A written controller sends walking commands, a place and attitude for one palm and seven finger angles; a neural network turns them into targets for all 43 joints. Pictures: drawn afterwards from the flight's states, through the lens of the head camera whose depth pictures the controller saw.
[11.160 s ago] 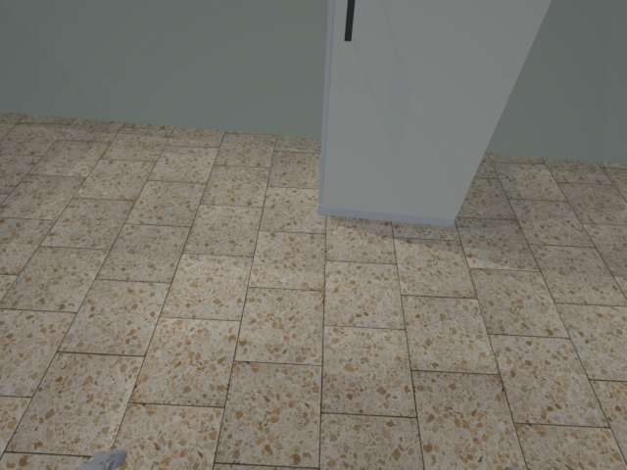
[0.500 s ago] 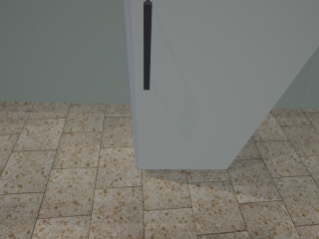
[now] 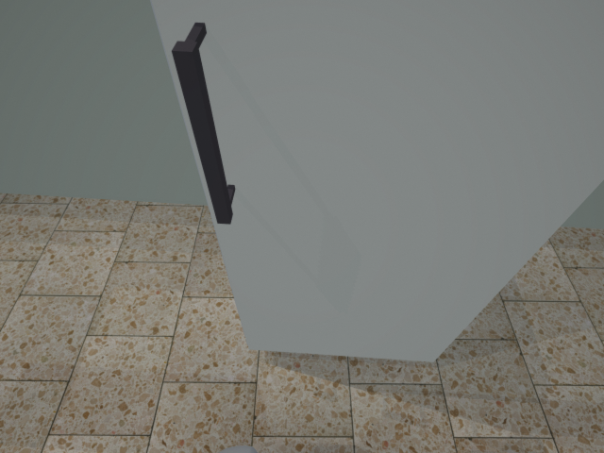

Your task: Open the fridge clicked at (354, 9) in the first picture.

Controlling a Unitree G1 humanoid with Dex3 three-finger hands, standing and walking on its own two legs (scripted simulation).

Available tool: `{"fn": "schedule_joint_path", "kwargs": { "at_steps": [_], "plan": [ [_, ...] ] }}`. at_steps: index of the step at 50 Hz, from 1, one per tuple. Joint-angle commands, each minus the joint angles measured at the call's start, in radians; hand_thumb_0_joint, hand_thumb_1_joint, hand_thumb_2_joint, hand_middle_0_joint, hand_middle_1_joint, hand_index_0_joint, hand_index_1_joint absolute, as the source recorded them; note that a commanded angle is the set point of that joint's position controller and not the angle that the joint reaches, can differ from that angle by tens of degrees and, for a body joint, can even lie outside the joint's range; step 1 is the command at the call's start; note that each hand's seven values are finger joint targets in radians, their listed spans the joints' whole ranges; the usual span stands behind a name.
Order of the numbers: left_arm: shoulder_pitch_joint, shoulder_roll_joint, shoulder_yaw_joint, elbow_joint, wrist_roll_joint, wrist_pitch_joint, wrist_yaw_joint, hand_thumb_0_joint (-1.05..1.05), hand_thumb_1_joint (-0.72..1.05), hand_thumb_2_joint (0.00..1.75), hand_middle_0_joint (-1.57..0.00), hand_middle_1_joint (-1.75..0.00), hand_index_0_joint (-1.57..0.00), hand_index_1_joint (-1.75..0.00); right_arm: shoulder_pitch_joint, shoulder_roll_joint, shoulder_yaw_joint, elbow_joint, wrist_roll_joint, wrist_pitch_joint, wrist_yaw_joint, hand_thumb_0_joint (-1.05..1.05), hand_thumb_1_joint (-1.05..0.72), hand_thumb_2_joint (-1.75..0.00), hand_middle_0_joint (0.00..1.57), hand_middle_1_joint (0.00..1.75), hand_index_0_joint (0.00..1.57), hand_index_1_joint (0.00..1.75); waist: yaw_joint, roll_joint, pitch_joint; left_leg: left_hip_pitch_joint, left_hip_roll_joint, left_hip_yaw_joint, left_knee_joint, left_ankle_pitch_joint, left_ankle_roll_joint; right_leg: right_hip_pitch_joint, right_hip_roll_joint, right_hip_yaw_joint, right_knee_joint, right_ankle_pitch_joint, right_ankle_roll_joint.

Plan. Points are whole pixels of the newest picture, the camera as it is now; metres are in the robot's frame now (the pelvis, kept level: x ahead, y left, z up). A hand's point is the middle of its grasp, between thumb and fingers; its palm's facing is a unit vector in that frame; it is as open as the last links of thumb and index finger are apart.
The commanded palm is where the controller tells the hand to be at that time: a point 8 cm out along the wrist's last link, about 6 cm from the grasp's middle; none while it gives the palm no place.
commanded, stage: come to a stop and stand still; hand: left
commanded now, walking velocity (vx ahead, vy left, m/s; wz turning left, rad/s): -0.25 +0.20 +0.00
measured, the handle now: (213, 140) +0.44 +0.14 +0.18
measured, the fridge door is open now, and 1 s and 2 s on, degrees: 0 0 0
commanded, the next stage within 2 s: none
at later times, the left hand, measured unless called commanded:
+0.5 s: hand out of the picture +0.03 +0.18 -0.16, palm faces +0.06 -0.95 -0.30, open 7.4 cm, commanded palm none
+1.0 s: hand out of the picture -0.12 +0.22 -0.17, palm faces +0.06 -0.97 -0.22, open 7.4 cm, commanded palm none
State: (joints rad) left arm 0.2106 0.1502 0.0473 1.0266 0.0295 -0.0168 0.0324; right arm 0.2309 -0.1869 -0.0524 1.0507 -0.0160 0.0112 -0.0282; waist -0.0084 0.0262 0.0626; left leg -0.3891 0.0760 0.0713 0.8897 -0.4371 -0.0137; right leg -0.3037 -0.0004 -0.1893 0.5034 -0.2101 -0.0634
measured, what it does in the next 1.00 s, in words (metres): walks backwards: left foot, then right foot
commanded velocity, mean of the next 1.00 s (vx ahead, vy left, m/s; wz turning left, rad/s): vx -0.04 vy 0.02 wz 0.00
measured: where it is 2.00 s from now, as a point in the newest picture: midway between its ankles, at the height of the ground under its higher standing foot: outside the picture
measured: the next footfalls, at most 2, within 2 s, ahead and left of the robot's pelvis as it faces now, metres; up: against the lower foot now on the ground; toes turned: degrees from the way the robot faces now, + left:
left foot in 0.08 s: +0.07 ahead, +0.09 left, +0.00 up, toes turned +5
right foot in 0.40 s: +0.00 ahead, -0.13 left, +0.00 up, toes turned -2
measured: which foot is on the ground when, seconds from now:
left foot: up 0.00-0.06, down 0.08-1.00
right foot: down 0.00-0.18, up 0.20-0.38, down 0.40-1.00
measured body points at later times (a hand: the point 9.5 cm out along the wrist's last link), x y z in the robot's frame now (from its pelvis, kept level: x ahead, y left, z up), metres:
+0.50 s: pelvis -0.01 -0.02 -0.01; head +0.00 -0.04 +0.44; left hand +0.03 +0.23 -0.14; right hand +0.09 -0.25 -0.16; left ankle +0.03 +0.08 -0.73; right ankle -0.04 -0.13 -0.73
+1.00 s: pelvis -0.12 +0.01 +0.00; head -0.14 +0.03 +0.45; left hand -0.12 +0.27 -0.15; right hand -0.08 -0.24 -0.13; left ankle +0.02 +0.08 -0.72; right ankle -0.04 -0.13 -0.72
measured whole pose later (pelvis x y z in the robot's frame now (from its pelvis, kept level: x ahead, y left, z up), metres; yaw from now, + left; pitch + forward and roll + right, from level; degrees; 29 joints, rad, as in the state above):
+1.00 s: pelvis -0.12 +0.01 +0.00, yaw +1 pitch -5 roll -3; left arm 0.40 0.23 0.03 0.94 0.03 0.03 0.02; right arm 0.31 -0.20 -0.04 0.96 -0.03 0.06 0.00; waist -0.01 0.00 0.02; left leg -0.36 -0.02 0.04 0.49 -0.19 0.06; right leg -0.26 -0.01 -0.05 0.53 -0.33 -0.02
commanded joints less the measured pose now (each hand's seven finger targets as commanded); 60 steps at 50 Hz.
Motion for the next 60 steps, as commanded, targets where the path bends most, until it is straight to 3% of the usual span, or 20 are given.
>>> {"fn": "schedule_joint_path", "kwargs": {
  "at_steps": [1,5,8,10,13,16,17,18,21,23,26,32,34,48,51,53,55,58,59,60],
  "plan": [
    [0.095,0.157,0.03,-0.025,-0.001,-0.004,0.012,0.0,0.9,0.9,-0.2,-0.3,-0.2,-0.3,0.116,0.008,0.011,-0.008,0.001,0.011,-0.002,0.0,-0.9,-0.9,0.2,0.3,0.2,0.3,0.013,-0.043,-0.099,0.085,-0.017,-0.008,-0.229,0.066,-0.019,0.125,-0.334,0.282,-0.115,0.614,-0.134],
    [0.076,0.172,0.041,-0.036,-0.01,0.013,0.014,0.0,0.9,0.9,-0.2,-0.3,-0.2,-0.3,0.094,-0.067,-0.011,-0.045,-0.005,0.022,-0.003,0.0,-0.9,-0.9,0.2,0.3,0.2,0.3,0.003,-0.061,-0.104,0.196,0.037,-0.053,-0.352,0.425,0.003,0.071,-0.312,0.254,-0.029,0.558,-0.07],
    [0.063,0.134,0.026,-0.063,-0.008,0.032,0.018,0.0,0.9,0.9,-0.2,-0.3,-0.2,-0.3,0.03,-0.123,-0.02,-0.093,-0.013,0.023,-0.007,0.0,-0.9,-0.9,0.2,0.3,0.2,0.3,0.008,0.169,-0.097,0.232,0.188,-0.183,-0.462,0.872,0.112,0.018,-0.121,0.09,0.14,0.145,0.047],
    [0.069,0.115,0.027,-0.06,-0.008,0.049,0.017,0.0,0.9,0.9,-0.2,-0.3,-0.2,-0.3,-0.019,-0.146,-0.024,-0.114,-0.013,0.021,-0.01,0.0,-0.9,-0.9,0.2,0.3,0.2,0.3,0.012,0.19,-0.075,0.193,0.248,-0.233,-0.549,0.884,0.215,-0.048,-0.04,0.133,0.406,-0.337,0.064],
    [0.087,0.094,0.031,-0.06,-0.003,0.055,0.015,0.0,0.9,0.9,-0.2,-0.3,-0.2,-0.3,-0.071,-0.142,-0.023,-0.141,-0.018,0.019,-0.012,0.0,-0.9,-0.9,0.2,0.3,0.2,0.3,0.026,0.079,-0.081,0.216,0.24,-0.202,-0.513,0.84,0.247,-0.115,-0.033,0.195,0.535,-0.34,0.066],
    [0.101,0.065,0.019,-0.069,-0.004,0.047,0.013,0.0,0.9,0.9,-0.2,-0.3,-0.2,-0.3,-0.07,-0.148,-0.029,-0.139,-0.018,0.015,-0.009,0.0,-0.9,-0.9,0.2,0.3,0.2,0.3,0.022,0.028,-0.128,0.274,0.215,-0.181,-0.497,0.775,0.227,-0.086,-0.041,0.179,0.399,-0.303,0.081],
    [0.137,0.194,-0.018,-0.125,0.007,0.02,0.011,0.0,0.9,0.9,-0.2,-0.3,-0.2,-0.3,-0.029,-0.196,-0.028,-0.206,-0.017,-0.005,-0.007,0.0,-0.9,-0.9,0.2,0.3,0.2,0.3,0.025,0.022,-0.163,0.351,0.169,-0.215,-0.439,0.882,0.156,-0.016,-0.027,0.166,0.134,-0.23,0.098],
    [0.142,0.094,-0.008,-0.136,-0.002,0.01,0.009,0.0,0.9,0.9,-0.2,-0.3,-0.2,-0.3,-0.068,-0.186,-0.045,-0.219,-0.014,-0.021,0.001,0.0,-0.9,-0.9,0.2,0.3,0.2,0.3,0.033,0.007,-0.288,0.437,0.132,-0.149,-0.3,0.855,0.109,-0.023,-0.059,0.179,-0.065,-0.003,0.09],
    [0.12,0.192,0.017,-0.164,0.0,-0.011,0.032,0.0,0.9,0.9,-0.2,-0.3,-0.2,-0.3,-0.02,-0.063,-0.024,-0.255,-0.002,-0.013,0.014,0.0,-0.9,-0.9,0.2,0.3,0.2,0.3,0.008,-0.156,-0.244,0.015,-0.075,-0.034,-0.212,0.153,0.031,0.323,-0.253,0.381,0.024,0.778,-0.038],
    [0.158,0.201,0.017,-0.172,0.008,-0.007,0.031,0.0,0.9,0.9,-0.2,-0.3,-0.2,-0.3,-0.057,-0.025,-0.015,-0.258,-0.011,-0.002,0.02,0.0,-0.9,-0.9,0.2,0.3,0.2,0.3,0.029,-0.165,-0.156,-0.06,-0.102,-0.015,-0.179,0.036,0.033,0.313,-0.255,0.363,0.037,0.814,-0.06],
    [0.133,0.187,0.014,-0.197,0.01,0.002,0.037,0.0,0.9,0.9,-0.2,-0.3,-0.2,-0.3,-0.058,-0.037,-0.019,-0.27,-0.006,0.014,0.012,0.0,-0.9,-0.9,0.2,0.3,0.2,0.3,0.02,-0.265,-0.047,-0.076,-0.08,-0.061,-0.08,-0.015,0.037,0.175,-0.271,0.376,-0.008,0.73,-0.096],
    [0.076,0.202,0.008,-0.247,-0.004,0.02,0.022,0.0,0.9,0.9,-0.2,-0.3,-0.2,-0.3,0.044,-0.12,-0.023,-0.219,-0.007,-0.008,0.021,0.0,-0.9,-0.9,0.2,0.3,0.2,0.3,-0.011,0.002,0.032,0.163,0.016,-0.14,-0.392,0.311,0.07,-0.102,-0.093,0.246,-0.01,-0.033,0.015],
    [0.123,0.185,0.004,-0.226,-0.002,0.033,0.022,0.0,0.9,0.9,-0.2,-0.3,-0.2,-0.3,0.008,-0.13,-0.016,-0.219,-0.011,-0.001,0.023,0.0,-0.9,-0.9,0.2,0.3,0.2,0.3,0.015,0.112,0.101,-0.022,0.047,-0.224,-0.518,0.019,0.093,-0.024,-0.049,0.212,-0.032,-0.239,0.038],
    [0.32,0.17,0.017,-0.113,0.002,0.039,-0.008,0.0,0.9,0.9,-0.2,-0.3,-0.2,-0.3,0.009,-0.196,-0.036,-0.18,-0.008,0.014,0.012,0.0,-0.9,-0.9,0.2,0.3,0.2,0.3,0.053,0.065,-0.054,-0.082,0.03,-0.202,-0.661,-0.204,0.066,0.167,-0.009,0.133,0.0,-0.216,0.024],
    [0.312,0.208,0.029,-0.105,0.01,0.047,-0.005,0.0,0.9,0.9,-0.2,-0.3,-0.2,-0.3,0.021,-0.17,-0.041,-0.168,-0.007,0.039,0.015,0.0,-0.9,-0.9,0.2,0.3,0.2,0.3,0.037,-0.127,0.015,-0.023,-0.089,-0.089,-0.391,-0.136,0.026,-0.045,-0.108,0.286,-0.213,-0.443,-0.025],
    [0.032,0.303,0.063,-0.186,0.012,0.043,0.011,0.0,0.9,0.9,-0.2,-0.3,-0.2,-0.3,0.146,-0.186,-0.077,-0.128,0.0,0.058,0.012,0.0,-0.9,-0.9,0.2,0.3,0.2,0.3,-0.072,-0.29,0.005,0.19,-0.127,-0.077,0.197,0.047,0.025,-0.408,-0.345,0.511,-0.436,-0.543,-0.112],
    [-0.197,0.341,0.078,-0.244,0.016,0.028,0.016,0.0,0.9,0.9,-0.2,-0.3,-0.2,-0.3,0.286,-0.215,-0.094,-0.082,0.01,0.048,0.011,0.0,-0.9,-0.9,0.2,0.3,0.2,0.3,-0.174,-0.238,-0.036,0.3,-0.075,-0.135,0.329,-0.017,0.045,-0.479,-0.297,0.367,-0.327,-0.301,-0.082],
    [-0.085,0.326,0.066,-0.199,0.016,0.036,0.017,0.0,0.9,0.9,-0.2,-0.3,-0.2,-0.3,0.313,-0.15,-0.058,-0.087,0.011,0.011,0.028,0.0,-0.9,-0.9,0.2,0.3,0.2,0.3,-0.114,-0.058,0.085,0.2,-0.043,-0.1,-0.331,-0.072,0.046,-0.348,-0.197,0.291,-0.028,-0.397,0.008],
    [0.009,0.27,0.052,-0.175,0.003,0.05,0.016,0.0,0.9,0.9,-0.2,-0.3,-0.2,-0.3,0.276,-0.18,-0.051,-0.102,-0.002,0.004,0.019,0.0,-0.9,-0.9,0.2,0.3,0.2,0.3,-0.075,0.144,0.139,0.106,-0.016,-0.207,-0.519,-0.206,0.051,-0.363,-0.087,0.242,0.201,-0.398,0.03],
    [0.065,0.225,0.047,-0.17,-0.009,0.059,0.012,0.0,0.9,0.9,-0.2,-0.3,-0.2,-0.3,0.197,-0.256,-0.056,-0.144,-0.015,-0.009,0.008,0.0,-0.9,-0.9,0.2,0.3,0.2,0.3,-0.03,0.363,0.194,-0.077,0.15,-0.538,-0.734,-0.409,0.07,-0.376,0.029,0.205,0.436,-0.318,0.079]
  ]
}}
